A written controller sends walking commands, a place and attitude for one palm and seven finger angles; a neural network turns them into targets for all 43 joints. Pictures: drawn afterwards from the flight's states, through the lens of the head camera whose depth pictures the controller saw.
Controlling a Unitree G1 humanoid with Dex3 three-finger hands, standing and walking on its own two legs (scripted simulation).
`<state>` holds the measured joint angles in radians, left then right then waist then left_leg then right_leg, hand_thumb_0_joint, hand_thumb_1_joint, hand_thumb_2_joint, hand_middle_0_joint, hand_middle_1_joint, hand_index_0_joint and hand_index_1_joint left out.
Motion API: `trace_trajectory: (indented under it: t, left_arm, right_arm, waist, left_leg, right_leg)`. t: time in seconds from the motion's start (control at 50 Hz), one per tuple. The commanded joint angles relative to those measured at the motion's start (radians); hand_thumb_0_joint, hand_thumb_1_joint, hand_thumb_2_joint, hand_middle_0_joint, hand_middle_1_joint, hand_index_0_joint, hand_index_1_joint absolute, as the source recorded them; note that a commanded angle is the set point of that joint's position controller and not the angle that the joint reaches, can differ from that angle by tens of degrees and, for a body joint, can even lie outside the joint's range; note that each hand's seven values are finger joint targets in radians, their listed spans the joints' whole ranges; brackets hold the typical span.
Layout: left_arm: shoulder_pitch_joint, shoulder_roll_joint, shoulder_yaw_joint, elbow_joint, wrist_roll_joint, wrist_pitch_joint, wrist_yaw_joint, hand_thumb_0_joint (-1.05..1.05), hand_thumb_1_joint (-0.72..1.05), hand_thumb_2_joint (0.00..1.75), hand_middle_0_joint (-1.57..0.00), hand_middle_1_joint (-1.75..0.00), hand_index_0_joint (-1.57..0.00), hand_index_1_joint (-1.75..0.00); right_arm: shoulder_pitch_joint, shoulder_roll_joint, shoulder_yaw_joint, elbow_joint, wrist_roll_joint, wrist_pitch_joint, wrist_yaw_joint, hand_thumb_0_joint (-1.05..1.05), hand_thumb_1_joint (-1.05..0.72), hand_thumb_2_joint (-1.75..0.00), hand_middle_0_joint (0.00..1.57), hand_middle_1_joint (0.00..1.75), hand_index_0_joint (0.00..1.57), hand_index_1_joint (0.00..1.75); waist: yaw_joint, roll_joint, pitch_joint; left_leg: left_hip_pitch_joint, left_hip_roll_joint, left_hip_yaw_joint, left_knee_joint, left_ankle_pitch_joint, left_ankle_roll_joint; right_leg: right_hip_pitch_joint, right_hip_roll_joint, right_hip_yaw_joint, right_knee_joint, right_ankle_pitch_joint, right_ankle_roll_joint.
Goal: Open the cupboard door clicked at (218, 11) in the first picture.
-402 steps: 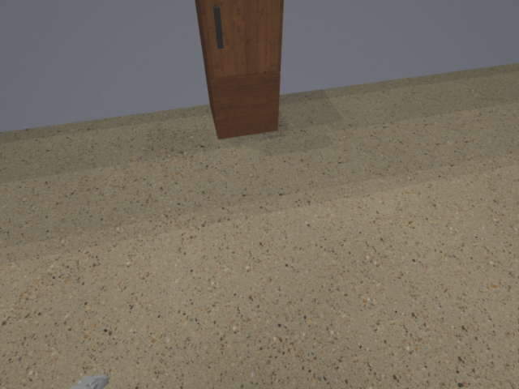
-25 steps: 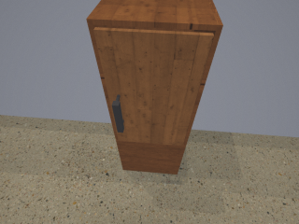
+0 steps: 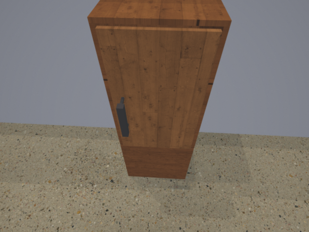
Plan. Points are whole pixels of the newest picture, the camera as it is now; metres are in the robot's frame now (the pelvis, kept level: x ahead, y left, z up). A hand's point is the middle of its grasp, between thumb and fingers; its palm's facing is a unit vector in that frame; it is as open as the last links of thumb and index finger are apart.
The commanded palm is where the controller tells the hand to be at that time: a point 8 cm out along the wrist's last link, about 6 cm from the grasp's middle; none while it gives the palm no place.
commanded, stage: look again from close up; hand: left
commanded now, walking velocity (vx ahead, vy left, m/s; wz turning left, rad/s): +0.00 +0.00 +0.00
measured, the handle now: (124, 117) +0.54 +0.15 -0.09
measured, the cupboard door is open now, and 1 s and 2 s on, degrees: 0 0 0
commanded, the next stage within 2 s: raise the hand with hooked fingers in 0.30 s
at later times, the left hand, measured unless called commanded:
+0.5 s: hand out of the picture +0.10 +0.21 -0.11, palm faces +0.19 -0.96 -0.22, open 7.4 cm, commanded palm +0.10 +0.26 -0.07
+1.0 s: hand out of the picture +0.14 +0.21 -0.07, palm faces -0.01 -1.00 -0.07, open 9.7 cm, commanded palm +0.13 +0.27 -0.07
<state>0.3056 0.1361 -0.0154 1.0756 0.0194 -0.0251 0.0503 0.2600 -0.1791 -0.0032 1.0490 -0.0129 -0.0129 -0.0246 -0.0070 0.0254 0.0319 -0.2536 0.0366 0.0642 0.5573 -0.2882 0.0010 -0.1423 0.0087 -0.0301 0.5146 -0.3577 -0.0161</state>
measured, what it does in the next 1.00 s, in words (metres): lowers itself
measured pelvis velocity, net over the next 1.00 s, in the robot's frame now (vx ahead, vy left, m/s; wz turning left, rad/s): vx -0.07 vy -0.03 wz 0.04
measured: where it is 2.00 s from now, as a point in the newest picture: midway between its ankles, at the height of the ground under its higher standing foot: outside the picture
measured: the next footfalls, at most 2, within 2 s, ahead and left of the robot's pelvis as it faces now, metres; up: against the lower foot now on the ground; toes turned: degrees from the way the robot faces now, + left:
none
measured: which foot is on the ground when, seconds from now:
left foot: down 0.00-1.00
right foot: down 0.00-1.00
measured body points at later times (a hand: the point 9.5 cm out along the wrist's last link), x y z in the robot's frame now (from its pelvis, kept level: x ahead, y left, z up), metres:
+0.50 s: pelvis +0.00 +0.01 +0.00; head +0.02 +0.01 +0.45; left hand +0.08 +0.26 -0.09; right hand +0.05 -0.22 -0.14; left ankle +0.01 +0.12 -0.73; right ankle -0.05 -0.11 -0.73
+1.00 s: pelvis -0.07 -0.03 -0.12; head +0.01 -0.01 +0.32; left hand +0.13 +0.26 -0.07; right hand +0.16 -0.25 -0.19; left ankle +0.01 +0.12 -0.73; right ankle -0.05 -0.11 -0.73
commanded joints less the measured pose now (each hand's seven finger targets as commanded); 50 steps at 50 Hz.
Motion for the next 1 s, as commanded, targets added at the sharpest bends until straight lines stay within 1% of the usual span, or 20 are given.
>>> trace_trajectory:
  t: [0.0, 0.08, 0.22, 0.36, 0.38, 0.4, 0.42, 0.44, 0.46, 0.48, 0.5, 0.52, 0.54, 0.56, 0.6, 0.66, 0.74, 0.84, 0.92, 0.98]
  left_arm:
    - [0.044, 0.123, 0.021, -0.057, -0.005, -0.002, 0.001, 0.00, 0.90, 0.90, -0.20, -0.30, -0.20, -0.30]
    - [0.028, 0.135, 0.021, -0.064, -0.004, 0.009, -0.005, 0.00, 0.90, 0.90, -0.20, -0.30, -0.20, -0.30]
    - [0.017, 0.156, 0.024, -0.061, -0.003, 0.011, -0.012, 0.00, 0.90, 0.90, -0.20, -0.30, -0.20, -0.30]
    - [0.003, 0.182, 0.028, -0.042, -0.004, 0.003, -0.013, 0.00, 0.90, 0.90, -0.20, -0.30, -0.20, -0.30]
    - [0.070, 0.139, 0.019, -0.020, 0.006, -0.005, 0.026, 0.00, 0.90, 0.90, -0.20, -0.30, -0.20, -0.30]
    - [-0.635, 0.434, 0.232, -1.542, -0.174, -0.203, 0.025, 0.00, 0.88, 0.89, -0.20, -0.32, -0.20, -0.32]
    - [-0.153, 0.352, 0.203, -1.288, -0.105, -0.167, 0.046, 0.00, 0.85, 0.88, -0.20, -0.33, -0.20, -0.33]
    - [0.118, 0.110, 0.058, -1.120, -0.139, -0.050, 0.062, 0.00, 0.83, 0.87, -0.21, -0.34, -0.21, -0.34]
    - [0.083, 0.020, 0.048, -1.055, -0.170, -0.046, 0.046, 0.00, 0.81, 0.86, -0.21, -0.36, -0.21, -0.36]
    - [-0.008, 0.075, 0.093, -1.057, -0.169, -0.093, 0.025, 0.00, 0.78, 0.85, -0.21, -0.37, -0.21, -0.37]
    - [0.028, 0.125, 0.177, -0.956, -0.173, -0.149, -0.007, 0.00, 0.76, 0.84, -0.21, -0.39, -0.21, -0.39]
    - [0.146, 0.093, 0.196, -0.855, -0.193, -0.221, -0.056, 0.00, 0.74, 0.83, -0.21, -0.40, -0.21, -0.40]
    - [0.263, 0.085, 0.217, -0.776, -0.199, -0.289, -0.118, 0.00, 0.71, 0.82, -0.21, -0.42, -0.21, -0.42]
    - [0.296, 0.070, 0.230, -0.773, -0.219, -0.368, -0.182, 0.00, 0.69, 0.81, -0.22, -0.43, -0.22, -0.43]
    - [0.295, 0.100, 0.271, -0.791, -0.253, -0.525, -0.315, 0.00, 0.64, 0.79, -0.22, -0.47, -0.22, -0.47]
    - [0.181, 0.225, 0.349, -0.856, -0.306, -0.678, -0.505, 0.00, 0.57, 0.76, -0.22, -0.51, -0.22, -0.51]
    - [-0.036, 0.283, 0.399, -1.019, -0.420, -0.614, -0.565, 0.00, 0.48, 0.72, -0.23, -0.57, -0.23, -0.57]
    - [-0.216, 0.325, 0.359, -1.233, -0.406, -0.593, -0.536, 0.00, 0.36, 0.67, -0.24, -0.64, -0.24, -0.64]
    - [-0.194, 0.350, 0.365, -1.140, -0.391, -0.523, -0.553, 0.00, 0.27, 0.63, -0.25, -0.70, -0.25, -0.70]
    - [-0.151, 0.383, 0.421, -1.068, -0.414, -0.449, -0.574, 0.00, 0.20, 0.60, -0.25, -0.75, -0.25, -0.75]
  right_arm:
    - [0.043, -0.082, -0.008, -0.051, -0.001, -0.015, -0.001, 0.00, -0.90, -0.90, 0.20, 0.30, 0.20, 0.30]
    - [0.036, -0.097, -0.007, -0.047, -0.004, -0.016, 0.001, 0.00, -0.90, -0.90, 0.20, 0.30, 0.20, 0.30]
    - [0.025, -0.123, -0.010, -0.036, -0.003, -0.022, 0.001, 0.00, -0.90, -0.90, 0.20, 0.30, 0.20, 0.30]
    - [0.013, -0.134, -0.013, -0.012, 0.001, -0.030, -0.004, 0.00, -0.90, -0.90, 0.20, 0.30, 0.20, 0.30]
    - [-0.030, -0.140, -0.014, -0.065, 0.011, -0.022, 0.003, 0.00, -0.90, -0.90, 0.20, 0.30, 0.20, 0.30]
    - [0.022, -0.278, -0.061, -0.381, 0.056, -0.166, -0.029, 0.00, -0.90, -0.90, 0.20, 0.30, 0.20, 0.30]
    - [-0.059, -0.190, -0.023, -0.336, 0.046, -0.265, -0.065, 0.00, -0.90, -0.90, 0.20, 0.30, 0.20, 0.30]
    - [-0.063, -0.139, -0.035, -0.318, 0.057, -0.295, -0.058, 0.00, -0.90, -0.90, 0.20, 0.30, 0.20, 0.30]
    - [-0.012, -0.147, -0.050, -0.298, 0.057, -0.293, -0.051, 0.00, -0.90, -0.90, 0.20, 0.30, 0.20, 0.30]
    - [-0.040, -0.182, -0.071, -0.346, 0.040, -0.293, -0.044, 0.00, -0.90, -0.90, 0.20, 0.30, 0.20, 0.30]
    - [-0.048, -0.205, -0.085, -0.358, 0.024, -0.283, -0.041, 0.00, -0.90, -0.90, 0.20, 0.30, 0.20, 0.30]
    - [-0.064, -0.195, -0.091, -0.389, 0.017, -0.277, -0.037, 0.00, -0.90, -0.90, 0.20, 0.30, 0.20, 0.30]
    - [-0.081, -0.190, -0.098, -0.422, 0.020, -0.274, -0.024, 0.00, -0.90, -0.90, 0.20, 0.30, 0.20, 0.30]
    - [-0.095, -0.186, -0.103, -0.447, 0.011, -0.268, -0.012, 0.00, -0.90, -0.90, 0.20, 0.30, 0.20, 0.30]
    - [-0.147, -0.185, -0.117, -0.504, 0.009, -0.269, 0.009, 0.00, -0.90, -0.90, 0.20, 0.30, 0.20, 0.30]
    - [-0.162, -0.195, -0.122, -0.582, 0.025, -0.279, 0.032, 0.00, -0.90, -0.90, 0.20, 0.30, 0.20, 0.30]
    - [-0.149, -0.197, -0.107, -0.668, 0.045, -0.269, -0.004, 0.00, -0.90, -0.90, 0.20, 0.30, 0.20, 0.30]
    - [-0.096, -0.193, -0.082, -0.644, 0.041, -0.274, -0.056, 0.00, -0.90, -0.90, 0.20, 0.30, 0.20, 0.30]
    - [-0.092, -0.199, -0.068, -0.608, 0.047, -0.281, -0.076, 0.00, -0.90, -0.90, 0.20, 0.30, 0.20, 0.30]
    - [-0.098, -0.200, -0.061, -0.606, 0.052, -0.279, -0.079, 0.00, -0.90, -0.90, 0.20, 0.30, 0.20, 0.30]
  waist:
    - [0.005, -0.047, 0.034]
    - [0.012, -0.015, 0.071]
    - [0.017, -0.014, 0.022]
    - [0.015, -0.034, -0.025]
    - [0.022, -0.010, 0.022]
    - [-0.089, 0.120, -0.485]
    - [0.022, 0.236, -0.478]
    - [-0.017, 0.228, -0.337]
    - [-0.048, 0.088, -0.180]
    - [-0.061, 0.016, -0.068]
    - [-0.056, -0.094, -0.056]
    - [-0.029, -0.204, -0.060]
    - [0.015, -0.180, -0.077]
    - [0.042, -0.235, -0.168]
    - [0.078, -0.182, -0.258]
    - [0.072, -0.012, -0.344]
    - [0.035, -0.026, -0.401]
    - [-0.033, 0.026, -0.401]
    - [-0.034, 0.047, -0.375]
    - [-0.004, 0.023, -0.415]
  left_leg:
    - [0.018, 0.069, -0.095, -0.106, 0.186, 0.041]
    - [-0.012, 0.072, -0.119, -0.165, 0.095, 0.051]
    - [0.017, 0.081, -0.128, -0.197, 0.090, 0.057]
    - [0.080, 0.078, -0.095, -0.156, 0.254, 0.053]
    - [0.046, 0.103, -0.077, 0.013, 0.373, 0.023]
    - [0.315, -0.018, -0.095, -0.080, 0.521, 0.020]
    - [0.449, 0.052, -0.114, -0.099, 0.668, 0.026]
    - [0.312, 0.032, -0.109, -0.119, 0.619, -0.012]
    - [0.204, 0.029, -0.116, -0.091, 0.555, -0.006]
    - [0.078, 0.012, -0.123, -0.026, 0.389, 0.004]
    - [-0.044, -0.008, -0.110, 0.038, 0.235, 0.004]
    - [-0.144, -0.019, -0.099, 0.105, 0.178, 0.005]
    - [-0.204, -0.032, -0.086, 0.165, 0.212, 0.001]
    - [-0.259, -0.030, -0.078, 0.227, 0.238, -0.006]
    - [-0.384, -0.044, -0.058, 0.341, 0.197, -0.012]
    - [-0.492, -0.047, -0.055, 0.479, 0.134, -0.006]
    - [-0.610, -0.045, -0.045, 0.585, -0.024, 0.015]
    - [-0.629, -0.011, -0.072, 0.651, -0.059, 0.041]
    - [-0.656, -0.006, -0.086, 0.639, -0.089, 0.043]
    - [-0.662, -0.008, -0.093, 0.624, -0.068, 0.042]
  right_leg:
    - [-0.085, -0.083, 0.081, -0.082, 0.178, -0.027]
    - [-0.107, -0.073, 0.075, -0.090, 0.061, -0.022]
    - [-0.089, -0.081, 0.068, -0.089, 0.084, -0.016]
    - [-0.064, -0.100, 0.083, -0.093, 0.217, -0.015]
    - [-0.107, -0.139, 0.125, -0.133, 0.376, -0.003]
    - [-0.070, -0.039, -0.007, -0.013, 0.500, -0.025]
    - [-0.148, -0.014, -0.024, 0.089, 0.289, -0.024]
    - [-0.237, -0.007, -0.066, 0.133, 0.107, -0.007]
    - [-0.295, -0.010, -0.066, 0.113, 0.091, 0.005]
    - [-0.360, -0.007, -0.076, 0.070, 0.085, 0.007]
    - [-0.404, -0.004, -0.092, 0.059, 0.106, 0.004]
    - [-0.447, 0.001, -0.102, 0.105, 0.111, 0.004]
    - [-0.457, 0.000, -0.097, 0.173, 0.168, -0.005]
    - [-0.482, 0.006, -0.101, 0.269, 0.205, -0.007]
    - [-0.542, 0.005, -0.066, 0.396, 0.217, -0.013]
    - [-0.617, -0.007, 0.015, 0.500, 0.176, -0.024]
    - [-0.652, -0.014, 0.138, 0.458, -0.053, 0.009]
    - [-0.728, 0.001, 0.160, 0.447, -0.134, 0.015]
    - [-0.751, 0.004, 0.146, 0.428, -0.196, 0.012]
    - [-0.695, -0.004, 0.146, 0.423, -0.179, 0.017]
